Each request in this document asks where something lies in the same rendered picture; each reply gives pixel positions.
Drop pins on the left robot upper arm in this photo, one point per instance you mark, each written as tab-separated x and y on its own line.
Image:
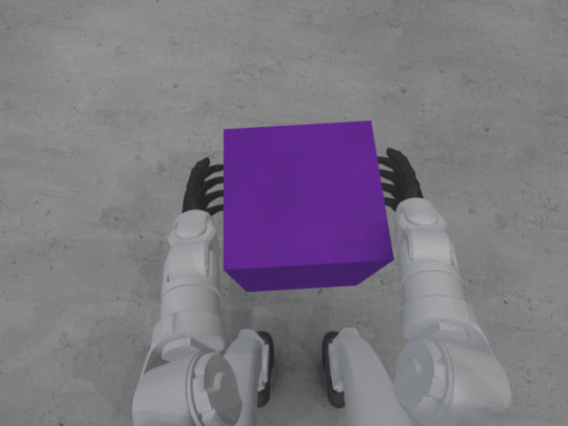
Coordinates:
197	390

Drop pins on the carton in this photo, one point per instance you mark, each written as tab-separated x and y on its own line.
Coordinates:
303	206

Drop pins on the robot left foot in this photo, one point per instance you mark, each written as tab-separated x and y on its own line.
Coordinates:
264	395

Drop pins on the robot left forearm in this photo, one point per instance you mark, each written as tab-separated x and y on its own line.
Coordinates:
190	313

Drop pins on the right robot hand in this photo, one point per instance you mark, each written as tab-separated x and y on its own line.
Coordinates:
406	185

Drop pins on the right robot upper arm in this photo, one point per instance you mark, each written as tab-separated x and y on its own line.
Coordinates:
441	383

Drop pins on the robot foot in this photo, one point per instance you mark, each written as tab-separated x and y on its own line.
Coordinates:
335	397
264	395

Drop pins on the robot right forearm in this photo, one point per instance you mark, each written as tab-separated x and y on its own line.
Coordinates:
430	277

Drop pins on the left robot hand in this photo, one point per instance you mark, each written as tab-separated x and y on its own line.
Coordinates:
196	188

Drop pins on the robot right foot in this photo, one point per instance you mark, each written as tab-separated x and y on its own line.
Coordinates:
335	397

